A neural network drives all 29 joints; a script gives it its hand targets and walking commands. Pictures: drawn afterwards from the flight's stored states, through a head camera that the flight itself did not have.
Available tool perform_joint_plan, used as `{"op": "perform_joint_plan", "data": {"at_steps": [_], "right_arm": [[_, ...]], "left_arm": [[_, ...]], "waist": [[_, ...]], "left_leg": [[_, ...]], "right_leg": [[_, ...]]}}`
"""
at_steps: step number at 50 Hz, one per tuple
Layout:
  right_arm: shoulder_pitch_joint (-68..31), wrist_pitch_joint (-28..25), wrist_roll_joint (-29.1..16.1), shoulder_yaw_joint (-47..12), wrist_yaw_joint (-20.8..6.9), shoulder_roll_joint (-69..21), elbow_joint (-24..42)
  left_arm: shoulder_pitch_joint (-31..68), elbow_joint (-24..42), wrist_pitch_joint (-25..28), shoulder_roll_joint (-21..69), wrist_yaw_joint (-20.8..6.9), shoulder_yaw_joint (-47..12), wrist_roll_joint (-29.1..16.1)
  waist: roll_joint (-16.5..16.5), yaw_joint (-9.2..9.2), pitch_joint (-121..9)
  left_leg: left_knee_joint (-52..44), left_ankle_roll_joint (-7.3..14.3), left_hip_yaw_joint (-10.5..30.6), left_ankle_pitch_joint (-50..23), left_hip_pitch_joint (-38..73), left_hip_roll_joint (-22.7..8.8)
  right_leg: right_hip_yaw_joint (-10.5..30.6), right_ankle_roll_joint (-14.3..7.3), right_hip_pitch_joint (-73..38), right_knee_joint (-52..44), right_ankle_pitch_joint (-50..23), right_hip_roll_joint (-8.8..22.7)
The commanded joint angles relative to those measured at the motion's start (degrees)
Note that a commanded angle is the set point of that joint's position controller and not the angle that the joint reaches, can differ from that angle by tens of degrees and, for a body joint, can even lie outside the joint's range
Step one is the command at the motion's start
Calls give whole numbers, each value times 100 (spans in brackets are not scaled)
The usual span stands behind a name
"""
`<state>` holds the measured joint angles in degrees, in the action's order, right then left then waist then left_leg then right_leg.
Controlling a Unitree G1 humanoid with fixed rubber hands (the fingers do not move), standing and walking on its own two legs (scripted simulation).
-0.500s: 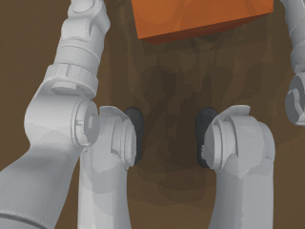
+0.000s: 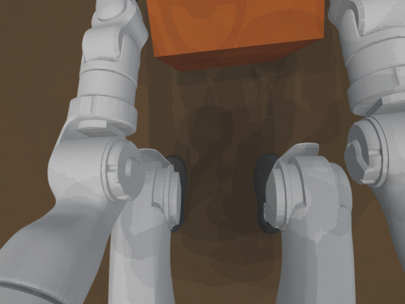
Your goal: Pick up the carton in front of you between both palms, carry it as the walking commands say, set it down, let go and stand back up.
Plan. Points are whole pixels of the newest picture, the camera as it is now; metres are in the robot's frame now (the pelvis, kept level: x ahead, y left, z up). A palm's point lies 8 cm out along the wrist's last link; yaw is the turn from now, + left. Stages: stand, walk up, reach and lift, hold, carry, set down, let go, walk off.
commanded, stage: reach and lift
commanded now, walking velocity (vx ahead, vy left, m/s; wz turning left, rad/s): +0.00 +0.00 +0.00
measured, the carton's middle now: out of the picture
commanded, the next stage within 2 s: none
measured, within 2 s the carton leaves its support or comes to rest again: neither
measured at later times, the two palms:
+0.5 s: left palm out of the picture +0.50 +0.11 +0.05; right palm out of the picture +0.49 -0.19 +0.05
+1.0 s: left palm out of the picture +0.46 +0.11 +0.20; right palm out of the picture +0.44 -0.18 +0.20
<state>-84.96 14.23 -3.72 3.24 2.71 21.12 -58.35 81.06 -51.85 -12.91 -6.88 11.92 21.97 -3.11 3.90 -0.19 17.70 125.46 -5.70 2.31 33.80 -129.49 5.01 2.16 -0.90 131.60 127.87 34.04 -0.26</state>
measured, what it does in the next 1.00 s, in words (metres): rises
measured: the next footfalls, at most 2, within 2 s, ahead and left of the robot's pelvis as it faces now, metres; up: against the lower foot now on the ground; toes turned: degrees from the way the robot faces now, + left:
none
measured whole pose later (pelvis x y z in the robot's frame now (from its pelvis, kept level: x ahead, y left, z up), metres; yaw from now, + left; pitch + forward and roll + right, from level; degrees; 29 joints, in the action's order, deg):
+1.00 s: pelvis +0.03 +0.02 +0.24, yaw -5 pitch +35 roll +1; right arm -45.1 22.9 14.1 22.1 -0.9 -1.6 -37.5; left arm 41.9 -33.1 -21.1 7.5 4.8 27.4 11.3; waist 1.5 0.4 -13.9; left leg 81.1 -2.6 3.7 28.4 -87.8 3.5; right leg 4.1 1.4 89.6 81.4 26.8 -2.4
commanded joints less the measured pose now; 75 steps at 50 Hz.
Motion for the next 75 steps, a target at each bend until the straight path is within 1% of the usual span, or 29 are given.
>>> {"op": "perform_joint_plan", "data": {"at_steps": [1, 2, 3, 5, 6, 8, 11, 13, 14, 15, 16, 18, 20, 23, 26, 28, 31, 34, 37, 42, 49, 56, 61, 65, 70, 75], "right_arm": [[-3283, -98, -700, -1726, -1621, -6263, 2342], [-3154, -15, -636, -1774, -1548, -6470, 2455], [-2966, 81, -544, -1756, -1491, -6590, 2505], [-2577, 263, -341, -1645, -1437, -6821, 2443], [-2402, 342, -228, -1568, -1443, -6924, 2327], [-2131, 470, -20, -1336, -1501, -7080, 1883], [-1970, 597, 362, -838, -1655, -7199, 1157], [-1943, 644, 603, -465, -1746, -7141, 818], [-1933, 651, 710, -291, -1783, -7099, 734], [-1913, 651, 810, -157, -1800, -7084, 668], [-1894, 647, 900, -24, -1811, -7064, 633], [-1822, 641, 1082, 212, -1833, -7015, 595], [-1762, 644, 1194, 327, -1831, -7059, 599], [-1660, 678, 1222, 263, -1842, -7230, 774], [-1537, 736, 1095, -44, -1879, -7469, 1154], [-1413, 791, 963, -326, -1901, -7646, 1421], [-1136, 871, 749, -739, -1909, -7923, 1747], [-820, 911, 596, -1043, -1886, -8148, 1945], [-509, 907, 535, -1217, -1834, -8296, 2026], [37, 837, 614, -1239, -1721, -8426, 1983], [798, 724, 835, -1087, -1618, -8568, 1890], [1422, 662, 884, -1207, -1609, -8699, 2096], [1875, 664, 870, -1409, -1628, -8737, 2346], [2304, 696, 863, -1586, -1638, -8762, 2520], [2856, 770, 868, -1750, -1648, -8727, 2733], [3383, 946, 851, -1885, -1651, -8680, 2997]], "left_arm": [[3526, 1424, 6, 6164, -1669, -2598, -762], [3604, 1690, -40, 6177, -1645, -2718, -764], [3696, 1941, -90, 6160, -1636, -2820, -740], [3754, 2240, -199, 6150, -1644, -2934, -630], [3700, 2249, -257, 6156, -1653, -2925, -552], [3417, 1907, -376, 6159, -1671, -2656, -260], [2972, 1286, -557, 6109, -1698, -1936, 397], [2767, 947, -647, 6023, -1713, -1437, 789], [2705, 854, -672, 6005, -1737, -1261, 928], [2689, 824, -683, 6049, -1750, -1190, 1003], [2699, 832, -688, 6089, -1771, -1159, 1045], [2740, 870, -701, 6205, -1838, -1195, 1061], [2761, 930, -729, 6386, -1903, -1352, 999], [2715, 1097, -795, 6732, -1991, -1697, 845], [2535, 1356, -871, 7004, -2069, -2081, 668], [2345, 1508, -924, 7132, -2111, -2335, 560], [1964, 1678, -984, 7252, -2146, -2662, 421], [1527, 1739, -1002, 7315, -2159, -2864, 352], [1089, 1711, -987, 7338, -2173, -2948, 350], [470, 1565, -923, 7383, -2211, -2951, 410], [-248, 1413, -830, 7497, -2271, -2923, 551], [-991, 1455, -787, 7567, -2316, -3034, 675], [-1551, 1567, -800, 7595, -2359, -3185, 726], [-2016, 1692, -832, 7629, -2384, -3356, 742], [-2604, 1864, -922, 7627, -2404, -3504, 763], [-3148, 2091, -1120, 7598, -2428, -3676, 737]], "waist": [[-1046, -267, -9852], [-1135, -259, -10159], [-1179, -313, -10283], [-1117, -353, -10099], [-1054, -324, -9848], [-969, -180, -9013], [-924, 99, -7776], [-941, 231, -7242], [-946, 248, -7122], [-922, 223, -7108], [-895, 186, -7159], [-788, 51, -7347], [-642, -74, -7606], [-433, -215, -8132], [-317, -262, -8735], [-319, -254, -9036], [-410, -194, -9236], [-545, -101, -9139], [-668, -25, -8841], [-732, -10, -8210], [-571, -60, -7431], [-497, -8, -6903], [-502, 20, -6554], [-478, 9, -6218], [-441, -9, -5711], [-401, -27, -5172]], "left_leg": [[-750, 303, -1068, -3008, 3090, 502], [-849, 283, -1084, -2968, 2968, 538], [-945, 271, -1079, -2863, 2851, 561], [-1180, 273, -1068, -2533, 2831, 600], [-1322, 279, -1058, -2319, 2875, 616], [-1651, 317, -1011, -1747, 2976, 624], [-2109, 405, -935, -908, 2983, 611], [-2365, 460, -914, -625, 2988, 600], [-2486, 475, -904, -550, 3014, 592], [-2600, 470, -899, -513, 3065, 590], [-2709, 458, -891, -505, 3136, 588], [-2898, 415, -879, -522, 3267, 582], [-3071, 368, -872, -559, 3462, 586], [-3283, 307, -870, -763, 3884, 592], [-3448, 264, -853, -1111, 4349, 600], [-3565, 254, -837, -1329, 4605, 605], [-3769, 267, -791, -1590, 4899, 611], [-4002, 295, -731, -1731, 5102, 609], [-4253, 324, -666, -1744, 5246, 602], [-4722, 353, -556, -1651, 5516, 603], [-5488, 385, -400, -1565, 6155, 571], [-6299, 447, -221, -1711, 7079, 482], [-6894, 492, -93, -1920, 7824, 406], [-7399, 513, 1, -2189, 8519, 354], [-8044, 523, 119, -2624, 9392, 286], [-8728, 521, 201, -3090, 10300, 207]], "right_leg": [[-359, 150, -6366, -1130, -4453, -548], [-381, 175, -6628, -1183, -4555, -579], [-405, 191, -6802, -1271, -4533, -609], [-488, 221, -6518, -1534, -3974, -674], [-527, 227, -6189, -1692, -3573, -694], [-606, 234, -5305, -2048, -2604, -712], [-640, 220, -4161, -2566, -1178, -727], [-627, 201, -3778, -2837, -638, -746], [-618, 188, -3724, -2949, -512, -757], [-612, 176, -3752, -3050, -456, -769], [-612, 162, -3819, -3138, -468, -779], [-621, 128, -4010, -3291, -559, -791], [-647, 98, -4224, -3434, -676, -800], [-676, 78, -4599, -3637, -969, -812], [-693, 81, -5031, -3770, -1397, -833], [-693, 106, -5349, -3859, -1674, -849], [-665, 161, -5795, -4022, -1999, -872], [-615, 222, -6151, -4235, -2180, -886], [-556, 264, -6437, -4482, -2224, -893], [-431, 266, -6896, -4971, -2160, -903], [-237, 196, -7581, -5756, -2078, -886], [-68, 160, -8407, -6531, -2165, -832], [34, 139, -9095, -7102, -2338, -779], [103, 125, -9647, -7595, -2572, -745], [159, 101, -10323, -8206, -2913, -703], [170, 96, -11019, -8856, -3273, -654]]}}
